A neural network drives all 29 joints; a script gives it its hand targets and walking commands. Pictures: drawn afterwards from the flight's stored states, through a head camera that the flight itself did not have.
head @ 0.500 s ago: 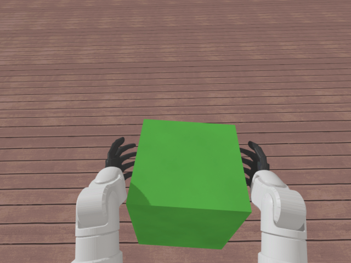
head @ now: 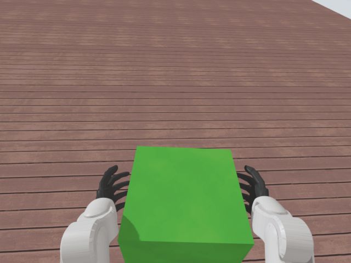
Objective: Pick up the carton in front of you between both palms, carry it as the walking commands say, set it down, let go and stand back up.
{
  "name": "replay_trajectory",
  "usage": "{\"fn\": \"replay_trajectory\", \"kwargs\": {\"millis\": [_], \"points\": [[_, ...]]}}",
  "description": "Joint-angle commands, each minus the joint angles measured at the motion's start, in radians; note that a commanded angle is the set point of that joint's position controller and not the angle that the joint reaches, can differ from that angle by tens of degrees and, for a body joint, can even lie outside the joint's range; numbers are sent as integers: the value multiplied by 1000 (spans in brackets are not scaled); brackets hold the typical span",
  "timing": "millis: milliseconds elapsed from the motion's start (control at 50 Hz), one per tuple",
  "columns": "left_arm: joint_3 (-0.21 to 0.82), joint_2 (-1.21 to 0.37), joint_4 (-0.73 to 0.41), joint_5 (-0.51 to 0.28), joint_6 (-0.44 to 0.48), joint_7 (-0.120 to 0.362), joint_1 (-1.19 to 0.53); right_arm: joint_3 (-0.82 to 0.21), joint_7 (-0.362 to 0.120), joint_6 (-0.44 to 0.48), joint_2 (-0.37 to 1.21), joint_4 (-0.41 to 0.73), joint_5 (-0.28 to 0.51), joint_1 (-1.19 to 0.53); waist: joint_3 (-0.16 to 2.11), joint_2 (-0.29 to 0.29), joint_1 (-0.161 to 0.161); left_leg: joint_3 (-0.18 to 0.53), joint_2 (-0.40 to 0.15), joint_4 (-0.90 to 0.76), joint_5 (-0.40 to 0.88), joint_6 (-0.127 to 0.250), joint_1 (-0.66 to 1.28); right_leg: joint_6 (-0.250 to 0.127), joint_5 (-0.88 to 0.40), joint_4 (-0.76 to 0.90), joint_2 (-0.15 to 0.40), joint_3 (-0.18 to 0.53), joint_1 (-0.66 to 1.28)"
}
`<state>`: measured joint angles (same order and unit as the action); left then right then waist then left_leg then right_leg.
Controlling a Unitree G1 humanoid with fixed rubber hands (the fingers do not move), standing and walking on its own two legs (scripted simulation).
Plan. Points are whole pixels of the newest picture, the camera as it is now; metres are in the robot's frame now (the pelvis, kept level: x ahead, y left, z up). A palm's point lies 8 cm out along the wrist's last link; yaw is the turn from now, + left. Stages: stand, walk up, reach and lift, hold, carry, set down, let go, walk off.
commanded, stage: carry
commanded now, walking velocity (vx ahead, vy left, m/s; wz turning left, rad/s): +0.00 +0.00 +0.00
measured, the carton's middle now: (181, 217) +0.24 +0.00 +0.00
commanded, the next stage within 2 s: hold in 1.28 s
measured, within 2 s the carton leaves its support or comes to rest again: neither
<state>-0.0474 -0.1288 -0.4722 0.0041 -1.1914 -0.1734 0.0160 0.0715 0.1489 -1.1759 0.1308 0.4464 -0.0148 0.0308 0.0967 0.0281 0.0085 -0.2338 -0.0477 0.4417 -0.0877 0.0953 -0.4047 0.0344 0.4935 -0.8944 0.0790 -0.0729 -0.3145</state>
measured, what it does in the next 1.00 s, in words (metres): walks ahead: right foot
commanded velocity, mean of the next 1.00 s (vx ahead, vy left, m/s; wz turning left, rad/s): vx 0.00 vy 0.00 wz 0.00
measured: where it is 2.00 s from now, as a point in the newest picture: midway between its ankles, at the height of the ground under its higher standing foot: outside the picture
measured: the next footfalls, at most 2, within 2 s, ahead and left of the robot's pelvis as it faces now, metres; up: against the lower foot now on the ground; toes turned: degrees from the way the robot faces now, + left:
right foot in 0.22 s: +0.15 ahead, -0.13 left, +0.00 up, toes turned +6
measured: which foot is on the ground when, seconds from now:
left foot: down 0.00-1.00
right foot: up 0.00-0.20, down 0.22-1.00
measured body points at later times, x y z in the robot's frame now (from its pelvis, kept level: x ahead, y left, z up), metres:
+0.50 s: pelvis +0.11 -0.01 +0.00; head +0.07 -0.02 +0.45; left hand +0.36 +0.14 +0.08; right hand +0.36 -0.16 +0.07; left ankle +0.10 +0.07 -0.73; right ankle +0.11 -0.12 -0.73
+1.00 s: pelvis +0.11 -0.02 +0.00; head +0.09 -0.02 +0.45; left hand +0.40 +0.14 +0.03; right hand +0.41 -0.16 +0.02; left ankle +0.10 +0.07 -0.73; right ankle +0.11 -0.12 -0.73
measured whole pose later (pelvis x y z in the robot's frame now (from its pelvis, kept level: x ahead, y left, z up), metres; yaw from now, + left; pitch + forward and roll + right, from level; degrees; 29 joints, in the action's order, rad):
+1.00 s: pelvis +0.11 -0.02 +0.00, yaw +2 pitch +2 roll +0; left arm -0.17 -0.14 0.24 0.24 -0.65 -0.03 -0.20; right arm 0.19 0.04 -0.68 0.14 -0.26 -0.25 -0.21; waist 0.11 0.00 0.00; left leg -0.20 -0.04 0.51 -0.28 0.04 -0.26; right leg -0.02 0.27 -0.51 0.05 -0.17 -0.27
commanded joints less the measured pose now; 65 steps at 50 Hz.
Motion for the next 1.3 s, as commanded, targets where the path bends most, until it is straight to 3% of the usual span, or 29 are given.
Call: {"fn": "replay_trajectory", "kwargs": {"millis": [0,60,120,180,240,280,340,440,500,620,840,900,960,1060,1260,1280], "points": [[577,-829,-106,-147,72,66,-307,-578,-87,65,765,172,205,-361,299,-167,-3,222,-225,-230,41,-6,279,-15,-67,228,-16,-13,32],[555,-773,-79,-112,69,54,-281,-577,-90,59,701,164,206,-354,232,-161,6,223,-236,-283,-248,-17,191,-28,-153,302,-11,-33,50],[534,-707,-69,-101,53,41,-283,-562,-78,37,642,144,193,-356,155,-117,-2,188,-213,-266,-364,-30,79,-31,-265,374,4,-45,95],[514,-638,-55,-110,28,35,-286,-540,-55,11,589,111,166,-349,92,-34,-5,152,-158,-177,-270,-56,68,-31,-367,495,62,3,95],[504,-577,-49,-126,11,37,-299,-525,-35,-5,556,88,144,-339,111,1,7,151,-119,-69,-6,-64,154,-43,-453,482,124,67,27],[514,-589,-47,-142,13,48,-318,-529,-39,-6,563,100,144,-370,124,17,3,153,-121,-40,82,-61,190,-38,-456,472,99,48,18],[508,-578,4,-141,24,70,-331,-527,-56,2,550,66,133,-390,173,19,1,156,-119,17,146,-60,204,-46,-575,445,101,45,63],[465,-531,109,-91,85,105,-316,-504,-95,61,502,-43,101,-365,243,-6,-2,150,-118,54,237,-60,236,-53,-661,405,97,30,107],[451,-534,167,-61,158,137,-358,-476,-126,135,493,-129,78,-391,250,-25,-3,147,-117,54,246,-61,236,-53,-656,400,97,25,116],[437,-619,315,-23,322,207,-453,-457,-197,310,565,-261,47,-530,206,-29,-5,162,-120,18,130,-59,217,-59,-533,428,90,26,102],[322,-697,629,62,530,298,-571,-341,-290,516,645,-587,-31,-645,221,-26,-5,166,-116,0,68,-57,227,-61,-488,446,85,28,112],[342,-777,678,48,583,328,-627,-363,-318,570,725,-630,-22,-702,216,-30,-5,171,-115,-7,48,-58,225,-61,-463,453,83,29,108],[411,-875,646,9,592,351,-684,-430,-343,578,818,-592,14,-760,232,-27,-5,177,-116,-8,44,-56,231,-62,-449,450,83,30,112],[463,-930,579,-18,525,358,-650,-490,-354,511,875,-532,46,-727,267,-23,-6,177,-122,3,68,-52,248,-63,-466,436,87,29,123],[398,-903,621,11,490,366,-627,-421,-360,479,858,-565,16,-708,212,-29,-7,176,-120,-6,61,-55,211,-59,-456,447,85,28,105],[406,-953,596,-2,484,366,-538,-430,-362,471,896,-537,32,-623,131,-35,-15,357,91,-22,430,-51,378,-72,-707,478,-153,163,242]]}}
